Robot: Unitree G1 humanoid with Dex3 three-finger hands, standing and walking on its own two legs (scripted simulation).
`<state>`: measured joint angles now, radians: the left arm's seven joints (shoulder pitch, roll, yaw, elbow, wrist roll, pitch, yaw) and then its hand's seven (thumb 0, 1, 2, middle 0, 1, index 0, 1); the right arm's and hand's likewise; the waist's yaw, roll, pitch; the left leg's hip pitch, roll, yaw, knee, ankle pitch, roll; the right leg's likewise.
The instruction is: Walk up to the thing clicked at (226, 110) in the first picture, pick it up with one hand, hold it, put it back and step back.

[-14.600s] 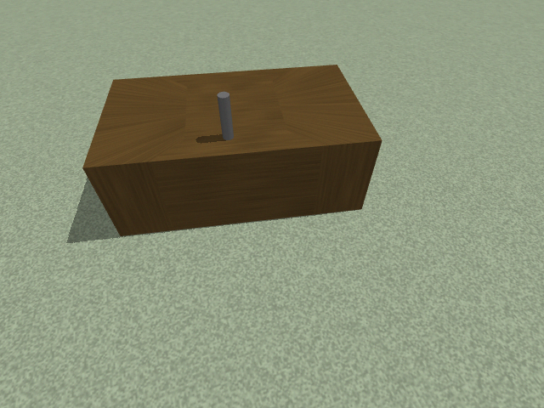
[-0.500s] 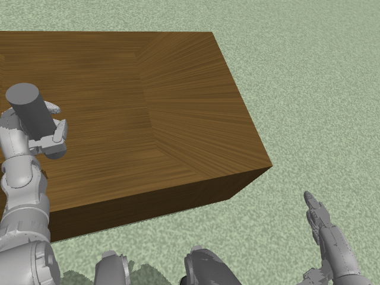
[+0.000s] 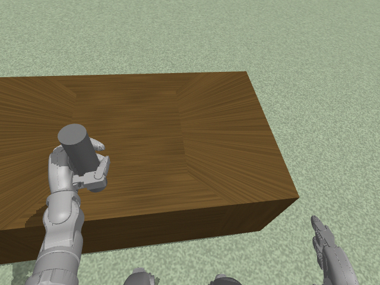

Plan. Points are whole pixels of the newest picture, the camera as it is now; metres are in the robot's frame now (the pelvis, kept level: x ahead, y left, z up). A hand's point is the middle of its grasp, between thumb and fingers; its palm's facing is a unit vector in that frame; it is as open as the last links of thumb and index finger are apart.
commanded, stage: lift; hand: left
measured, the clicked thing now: (86, 162) +0.38 +0.20 +0.03
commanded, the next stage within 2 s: hold in 0.52 s
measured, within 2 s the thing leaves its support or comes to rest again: neither
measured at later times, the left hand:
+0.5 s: hand (100, 168) +0.35 +0.16 +0.06, palm faces +0.17 -0.99 -0.01, open 6.0 cm
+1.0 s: hand (98, 165) +0.35 +0.16 +0.08, palm faces +0.17 -0.98 -0.01, open 6.0 cm
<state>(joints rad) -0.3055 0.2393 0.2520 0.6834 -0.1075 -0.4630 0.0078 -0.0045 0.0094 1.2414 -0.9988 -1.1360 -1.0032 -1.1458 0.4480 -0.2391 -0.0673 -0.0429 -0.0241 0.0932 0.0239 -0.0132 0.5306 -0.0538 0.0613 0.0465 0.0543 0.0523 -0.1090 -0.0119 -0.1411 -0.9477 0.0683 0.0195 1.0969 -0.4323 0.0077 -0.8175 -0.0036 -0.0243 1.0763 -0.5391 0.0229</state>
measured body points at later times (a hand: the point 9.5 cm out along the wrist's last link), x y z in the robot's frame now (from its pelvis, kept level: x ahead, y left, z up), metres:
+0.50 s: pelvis +0.01 -0.01 +0.02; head +0.06 +0.00 +0.47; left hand +0.34 +0.21 +0.06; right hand +0.16 -0.27 -0.01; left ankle +0.05 +0.11 -0.66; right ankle -0.01 -0.14 -0.66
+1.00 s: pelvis +0.02 -0.01 +0.03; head +0.06 +0.00 +0.48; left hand +0.33 +0.21 +0.08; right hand +0.17 -0.27 -0.01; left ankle +0.05 +0.11 -0.66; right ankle -0.01 -0.14 -0.66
